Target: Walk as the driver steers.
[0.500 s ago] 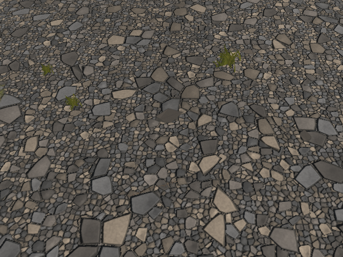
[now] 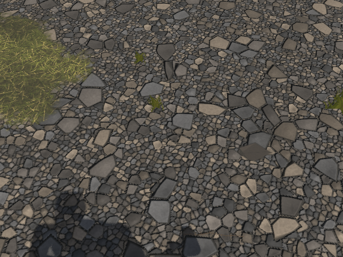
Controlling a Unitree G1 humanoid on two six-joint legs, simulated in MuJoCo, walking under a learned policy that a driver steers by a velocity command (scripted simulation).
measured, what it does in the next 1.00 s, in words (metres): walks ahead, turning right: right foot, then left foot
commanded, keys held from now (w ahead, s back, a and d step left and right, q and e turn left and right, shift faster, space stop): w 0.28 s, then w+e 0.56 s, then e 0.16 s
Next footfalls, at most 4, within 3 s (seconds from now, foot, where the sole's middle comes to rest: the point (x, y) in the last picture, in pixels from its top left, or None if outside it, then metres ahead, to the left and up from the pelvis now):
0.42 right None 0.42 -0.13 -0.76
0.88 left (165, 188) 0.70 0.06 -0.76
1.36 right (230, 195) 0.68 -0.21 -0.76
1.76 left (182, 167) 0.80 -0.01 -0.76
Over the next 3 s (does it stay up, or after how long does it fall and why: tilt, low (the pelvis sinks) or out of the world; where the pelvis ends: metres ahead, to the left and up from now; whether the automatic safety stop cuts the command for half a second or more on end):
stays up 0.94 -0.34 0.01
